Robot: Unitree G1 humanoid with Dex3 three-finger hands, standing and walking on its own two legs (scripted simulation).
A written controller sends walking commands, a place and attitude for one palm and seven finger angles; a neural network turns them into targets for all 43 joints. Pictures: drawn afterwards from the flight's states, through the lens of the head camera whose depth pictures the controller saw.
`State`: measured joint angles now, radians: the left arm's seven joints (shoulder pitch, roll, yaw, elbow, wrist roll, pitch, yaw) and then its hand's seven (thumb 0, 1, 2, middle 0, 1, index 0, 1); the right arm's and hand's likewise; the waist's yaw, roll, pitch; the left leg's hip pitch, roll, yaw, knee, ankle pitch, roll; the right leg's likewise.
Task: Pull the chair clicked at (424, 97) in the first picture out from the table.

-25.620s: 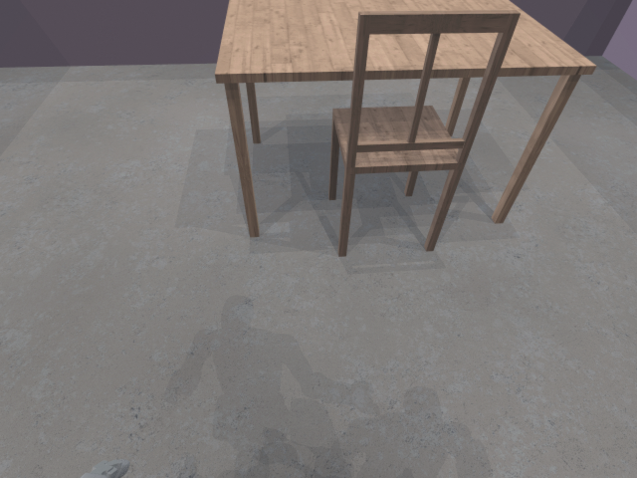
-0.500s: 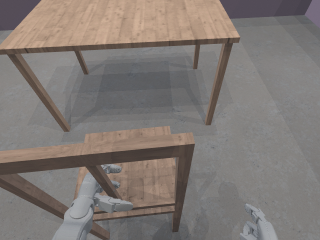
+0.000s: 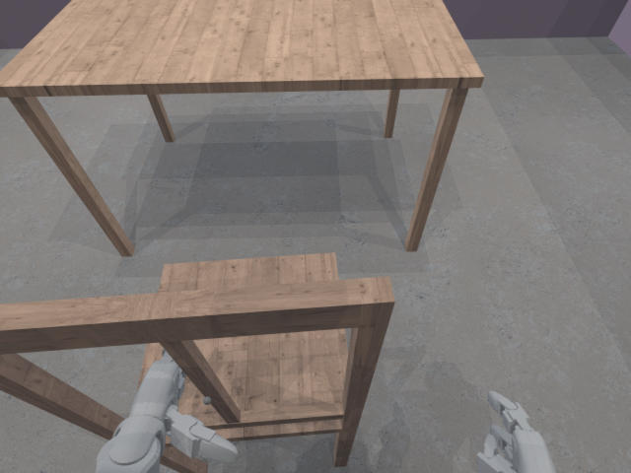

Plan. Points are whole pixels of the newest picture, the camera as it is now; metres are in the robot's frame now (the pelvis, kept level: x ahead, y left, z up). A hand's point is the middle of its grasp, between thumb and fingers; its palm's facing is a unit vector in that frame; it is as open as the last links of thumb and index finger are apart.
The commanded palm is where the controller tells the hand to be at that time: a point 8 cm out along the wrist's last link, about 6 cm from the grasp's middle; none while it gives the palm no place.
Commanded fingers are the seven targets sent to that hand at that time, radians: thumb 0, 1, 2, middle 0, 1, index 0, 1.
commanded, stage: draw the fingers out of the gap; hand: left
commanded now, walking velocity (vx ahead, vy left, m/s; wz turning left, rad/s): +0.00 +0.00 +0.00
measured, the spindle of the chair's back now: (209, 385) +0.24 +0.15 -0.02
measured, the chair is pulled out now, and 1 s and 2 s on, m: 0.59 0.59 0.59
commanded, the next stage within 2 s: draw the hand back to the body in 0.70 s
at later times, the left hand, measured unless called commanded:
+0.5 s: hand (193, 470) +0.15 +0.15 -0.03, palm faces -0.03 -0.98 -0.19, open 17.4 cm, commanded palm +0.13 +0.20 -0.01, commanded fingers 0.00 -0.55 0.20 0.00 0.00 0.00 0.00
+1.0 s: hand out of the picture +0.13 +0.16 +0.02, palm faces +0.10 -0.99 -0.07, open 17.4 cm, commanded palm +0.09 +0.21 +0.03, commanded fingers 0.00 -0.55 0.20 0.00 0.00 0.00 0.00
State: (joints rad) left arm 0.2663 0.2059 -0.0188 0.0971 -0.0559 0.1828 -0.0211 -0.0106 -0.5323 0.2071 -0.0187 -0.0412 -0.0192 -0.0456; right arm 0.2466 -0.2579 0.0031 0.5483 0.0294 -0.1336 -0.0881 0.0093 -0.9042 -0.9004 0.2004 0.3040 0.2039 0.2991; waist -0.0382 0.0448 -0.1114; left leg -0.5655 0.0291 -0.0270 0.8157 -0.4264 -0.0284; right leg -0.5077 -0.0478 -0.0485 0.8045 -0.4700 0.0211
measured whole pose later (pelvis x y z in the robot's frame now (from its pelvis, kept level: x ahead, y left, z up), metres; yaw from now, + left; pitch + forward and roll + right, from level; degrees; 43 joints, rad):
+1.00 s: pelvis -0.01 +0.00 -0.02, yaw +2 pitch +12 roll -2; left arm 0.78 0.19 -0.02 -0.37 -0.14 -0.08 -0.04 -0.01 -0.53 0.21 -0.01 0.00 -0.01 0.00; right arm 0.24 -0.19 -0.02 0.53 0.05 -0.21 -0.12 0.01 -0.90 -0.90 0.20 0.30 0.20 0.30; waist 0.01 0.04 -0.17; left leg -0.71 0.03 -0.07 1.01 -0.50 -0.03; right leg -0.62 -0.05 -0.09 0.96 -0.54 0.02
